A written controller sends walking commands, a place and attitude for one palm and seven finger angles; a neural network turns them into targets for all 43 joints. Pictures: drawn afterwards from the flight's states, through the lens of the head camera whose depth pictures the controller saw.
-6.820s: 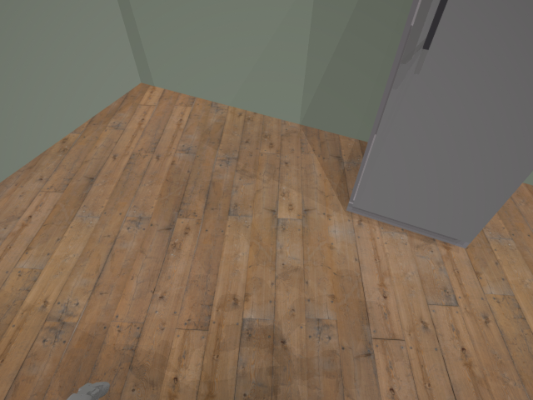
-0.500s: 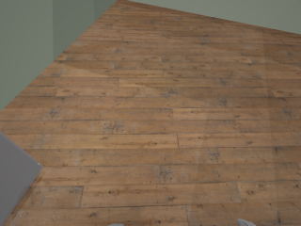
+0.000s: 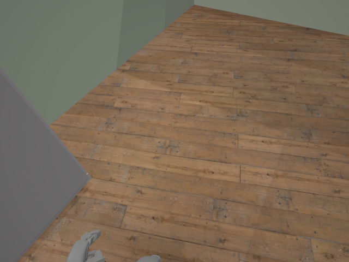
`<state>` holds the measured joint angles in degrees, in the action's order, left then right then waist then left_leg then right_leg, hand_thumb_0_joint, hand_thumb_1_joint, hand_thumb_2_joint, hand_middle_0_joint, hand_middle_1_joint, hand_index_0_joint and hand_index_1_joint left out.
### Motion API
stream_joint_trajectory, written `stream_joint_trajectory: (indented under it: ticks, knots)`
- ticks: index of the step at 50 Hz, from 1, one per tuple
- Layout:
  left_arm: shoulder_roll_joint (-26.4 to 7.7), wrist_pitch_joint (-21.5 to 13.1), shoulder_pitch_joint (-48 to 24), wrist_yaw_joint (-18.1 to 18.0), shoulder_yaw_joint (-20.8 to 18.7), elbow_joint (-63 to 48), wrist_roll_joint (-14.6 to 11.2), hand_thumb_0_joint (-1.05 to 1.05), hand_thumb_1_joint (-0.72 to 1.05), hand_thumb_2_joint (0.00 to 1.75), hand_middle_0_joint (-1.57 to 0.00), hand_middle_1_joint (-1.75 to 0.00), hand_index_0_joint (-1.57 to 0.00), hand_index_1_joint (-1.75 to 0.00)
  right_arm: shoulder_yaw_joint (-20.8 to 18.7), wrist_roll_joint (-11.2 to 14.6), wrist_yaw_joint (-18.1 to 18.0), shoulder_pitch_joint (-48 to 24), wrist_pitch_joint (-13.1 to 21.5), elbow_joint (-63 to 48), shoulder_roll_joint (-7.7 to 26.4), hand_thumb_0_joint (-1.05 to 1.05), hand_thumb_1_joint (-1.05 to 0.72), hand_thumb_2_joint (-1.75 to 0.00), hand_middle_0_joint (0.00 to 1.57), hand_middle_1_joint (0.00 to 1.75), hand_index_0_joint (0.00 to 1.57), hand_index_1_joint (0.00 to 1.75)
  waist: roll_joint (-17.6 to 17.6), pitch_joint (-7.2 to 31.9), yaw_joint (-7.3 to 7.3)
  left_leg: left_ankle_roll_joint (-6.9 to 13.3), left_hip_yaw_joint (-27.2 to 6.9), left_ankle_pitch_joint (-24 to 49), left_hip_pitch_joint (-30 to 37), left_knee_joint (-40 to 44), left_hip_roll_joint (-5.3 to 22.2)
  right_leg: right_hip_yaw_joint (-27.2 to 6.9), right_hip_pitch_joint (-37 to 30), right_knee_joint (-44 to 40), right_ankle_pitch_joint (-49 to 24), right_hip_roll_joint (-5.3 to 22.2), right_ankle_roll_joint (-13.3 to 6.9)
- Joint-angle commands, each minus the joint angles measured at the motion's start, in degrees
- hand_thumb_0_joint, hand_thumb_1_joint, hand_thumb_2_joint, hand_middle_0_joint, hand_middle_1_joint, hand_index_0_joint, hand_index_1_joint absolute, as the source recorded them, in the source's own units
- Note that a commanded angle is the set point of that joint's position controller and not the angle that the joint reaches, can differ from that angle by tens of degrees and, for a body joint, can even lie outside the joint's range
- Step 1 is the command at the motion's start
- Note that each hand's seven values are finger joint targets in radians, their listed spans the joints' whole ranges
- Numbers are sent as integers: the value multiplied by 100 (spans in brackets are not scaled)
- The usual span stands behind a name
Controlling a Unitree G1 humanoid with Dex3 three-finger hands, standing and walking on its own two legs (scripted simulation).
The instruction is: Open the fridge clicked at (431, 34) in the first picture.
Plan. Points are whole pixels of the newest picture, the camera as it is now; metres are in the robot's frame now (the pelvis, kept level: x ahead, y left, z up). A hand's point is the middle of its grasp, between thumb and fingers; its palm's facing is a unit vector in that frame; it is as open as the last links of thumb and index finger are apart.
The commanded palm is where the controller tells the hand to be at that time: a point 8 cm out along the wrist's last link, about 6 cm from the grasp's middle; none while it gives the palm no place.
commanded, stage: turn to face it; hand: left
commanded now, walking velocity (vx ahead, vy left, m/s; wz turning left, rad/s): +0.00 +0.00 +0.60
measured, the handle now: out of the picture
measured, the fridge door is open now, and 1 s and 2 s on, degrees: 0 0 0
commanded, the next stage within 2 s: take the last steps up to it in 1.62 s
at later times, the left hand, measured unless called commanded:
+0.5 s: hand out of the picture -0.04 +0.27 -0.18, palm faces +0.35 -0.90 -0.26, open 7.4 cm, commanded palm none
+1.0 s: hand out of the picture -0.04 +0.22 -0.13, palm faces +0.57 -0.77 -0.30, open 7.4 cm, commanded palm none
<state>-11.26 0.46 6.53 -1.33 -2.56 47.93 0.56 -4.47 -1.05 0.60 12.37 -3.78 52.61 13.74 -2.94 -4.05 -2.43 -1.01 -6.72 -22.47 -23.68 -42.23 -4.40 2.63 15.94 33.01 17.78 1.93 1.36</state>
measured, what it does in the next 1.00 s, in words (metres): steps on the spot, turning left: left foot, then right foot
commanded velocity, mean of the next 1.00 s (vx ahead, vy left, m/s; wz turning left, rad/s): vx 0.00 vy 0.00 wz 0.60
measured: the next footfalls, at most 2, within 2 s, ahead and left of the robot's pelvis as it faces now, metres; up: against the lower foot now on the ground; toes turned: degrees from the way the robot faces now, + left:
left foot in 0.38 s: +0.01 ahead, +0.15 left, +0.00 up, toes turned +21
right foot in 0.88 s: +0.08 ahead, -0.08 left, +0.00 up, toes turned +31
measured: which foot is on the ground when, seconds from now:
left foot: up 0.00-0.36, down 0.38-0.88, up 0.90-1.00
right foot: down 0.00-0.38, up 0.40-0.86, down 0.88-1.00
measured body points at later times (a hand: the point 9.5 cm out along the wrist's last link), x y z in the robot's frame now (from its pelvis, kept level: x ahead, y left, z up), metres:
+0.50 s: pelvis -0.02 +0.04 +0.00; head +0.01 +0.09 +0.45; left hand -0.06 +0.32 -0.16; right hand +0.17 -0.18 -0.12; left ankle -0.03 +0.14 -0.73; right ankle -0.01 -0.11 -0.66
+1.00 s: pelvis -0.02 -0.01 +0.01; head +0.02 -0.03 +0.46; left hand -0.07 +0.26 -0.10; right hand +0.17 -0.20 -0.15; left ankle -0.08 +0.11 -0.66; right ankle +0.04 -0.10 -0.73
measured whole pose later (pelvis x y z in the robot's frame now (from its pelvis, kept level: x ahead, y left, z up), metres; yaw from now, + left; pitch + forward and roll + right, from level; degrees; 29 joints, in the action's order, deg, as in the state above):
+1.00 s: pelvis -0.02 -0.01 +0.01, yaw +36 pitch -1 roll +1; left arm -10.2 1.3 10.0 -1.7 -1.8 49.0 0.6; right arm -5.5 -1.5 1.3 13.7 -5.1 53.5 15.3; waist -4.0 -3.1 -2.7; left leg -2.0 -4.2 -22.6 -29.7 -60.9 -4.3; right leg 5.0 12.2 29.9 16.5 3.0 -0.6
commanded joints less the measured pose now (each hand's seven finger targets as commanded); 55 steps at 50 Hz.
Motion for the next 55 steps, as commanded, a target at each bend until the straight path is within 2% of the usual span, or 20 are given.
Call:
stream_joint_trajectory:
  ticks: [1,5,13,16,17,18,19,20,24,27,32,36,41,42,43,44,45,46,49,55]
  knots:
    - [-1208,-90,179,-112,-288,-378,44,0,90,90,-20,-30,-20,-30,-257,-27,48,-119,75,-527,604,0,-90,-90,20,30,20,30,1357,553,155,-193,189,-540,-1093,-2749,425,-1349,-702,-1601,-1477,2055,-813]
    - [-964,-118,162,-91,-180,-334,60,0,90,90,-20,-30,-20,-30,-193,-15,136,-25,27,-344,495,0,-90,-90,20,30,20,30,1282,279,98,-360,597,116,-1027,-2732,599,-187,-782,-1376,-2148,1610,-664]
    - [-1367,-30,798,-62,-312,-41,124,0,90,90,-20,-30,-20,-30,-47,39,153,-665,89,-518,378,0,-90,-90,20,30,20,30,1628,367,485,-311,1236,-266,-203,-457,622,258,-1086,-928,-2830,1903,-776]
    - [-1433,16,774,-36,-360,11,95,0,90,90,-20,-30,-20,-30,-56,33,127,-313,165,-471,477,0,-90,-90,20,30,20,30,1473,637,325,-202,1415,350,523,767,515,592,-1089,-247,-2893,1855,-494]
    - [-1390,39,727,-24,-370,12,46,0,90,90,-20,-30,-20,-30,-104,18,123,-5,207,-393,651,0,-90,-90,20,30,20,30,1148,830,130,-138,1286,1098,1234,1522,564,744,-722,359,-2546,1771,-269]
    - [-1148,65,768,4,-343,-103,-1,0,90,90,-20,-30,-20,-30,-235,-12,98,426,278,-322,1193,0,-90,-90,20,30,20,30,-191,1192,-116,243,77,2395,2331,1969,1415,930,356,1593,-1186,1301,97]
    - [-738,78,478,36,-187,-386,-15,0,90,90,-20,-30,-20,-30,-363,19,59,821,297,-292,1801,0,-90,-90,20,30,20,30,-1765,1225,-295,923,-1641,4854,2781,2052,2771,706,1769,2782,2148,585,474]
    - [-852,142,231,0,-197,-442,28,0,90,90,-20,-30,-20,-30,-354,24,17,1022,256,-156,1775,0,-90,-90,20,30,20,30,-1074,1319,-368,1327,-1479,4870,2581,1950,2980,88,1772,3338,2151,636,361]
    - [-876,139,235,65,-276,-119,38,0,90,90,-20,-30,-20,-30,-139,-20,-109,-98,308,-433,1138,0,-90,-90,20,30,20,30,-819,682,69,942,-658,3334,1596,2144,1877,-212,1677,3561,717,613,368]
    - [-855,154,394,76,-266,-18,39,0,90,90,-20,-30,-20,-30,-129,-10,-105,-123,329,-478,1110,0,-90,-90,20,30,20,30,-407,743,123,914,-605,2982,1561,2267,1670,-214,1480,3223,415,459,409]
    - [-831,170,137,30,-259,-154,27,0,90,90,-20,-30,-20,-30,-175,-26,-80,21,270,-464,1136,0,-90,-90,20,30,20,30,-439,532,24,1056,-1184,1982,1357,2472,1683,-282,1376,2513,507,331,441]
    - [-756,132,30,1,-229,-288,1,0,90,90,-20,-30,-20,-30,-222,-50,-70,84,227,-457,1155,0,-90,-90,20,30,20,30,-569,658,-12,1140,-1578,2177,1394,2292,1643,-295,1053,1696,734,137,384]
    - [-770,58,528,-41,-232,-235,-55,0,90,90,-20,-30,-20,-30,-258,-34,-49,-150,178,-539,1087,0,-90,-90,20,30,20,30,-661,842,233,932,-1796,2478,791,1921,1299,-221,-246,110,229,-161,249]
    - [-830,27,760,-53,-260,-179,-53,0,90,90,-20,-30,-20,-30,-253,-4,-39,-240,166,-575,1036,0,-90,-90,20,30,20,30,-571,907,362,738,-1693,2067,407,1723,1115,-205,-843,-625,-258,-91,213]
    - [-1106,-23,961,-81,-321,-165,-5,0,90,90,-20,-30,-20,-30,-230,37,-13,-188,156,-615,780,0,-90,-90,20,30,20,30,166,1007,455,407,-1332,1182,-297,1105,717,-744,-1613,-1464,-178,528,38]
    - [-1680,-74,887,-120,-418,-219,100,0,90,90,-20,-30,-20,-30,-179,82,0,-101,162,-727,388,0,-90,-90,20,30,20,30,1948,860,461,-109,-76,-470,-1418,-380,-132,-2528,-1984,-2050,68,2182,-611]
    - [-1676,-16,689,-136,-363,-321,62,0,90,90,-20,-30,-20,-30,-241,-10,-5,-243,143,-750,730,0,-90,-90,20,30,20,30,1601,682,451,-108,39,-1019,-1160,-1542,54,-2525,-925,-2069,-146,2712,-994]
    - [-1365,-25,280,-141,-308,-404,52,0,90,90,-20,-30,-20,-30,-263,-39,35,-151,88,-659,735,0,-90,-90,20,30,20,30,1214,436,216,-83,-76,-603,-1049,-2177,224,-1893,-429,-2062,8,2306,-981]
    - [-961,-65,-201,-98,-188,-445,27,0,90,90,-20,-30,-20,-30,-261,-47,120,225,-5,-319,656,0,-90,-90,20,30,20,30,1257,118,-77,-232,306,150,-958,-2940,449,-694,-194,-1750,-735,1575,-664]
    - [-1123,-70,639,-94,-237,-137,87,0,90,90,-20,-30,-20,-30,-154,-18,145,-363,-19,-410,473,0,-90,-90,20,30,20,30,1327,89,340,-376,714,-33,-871,-1927,618,-228,-808,-1557,-1272,1723,-763]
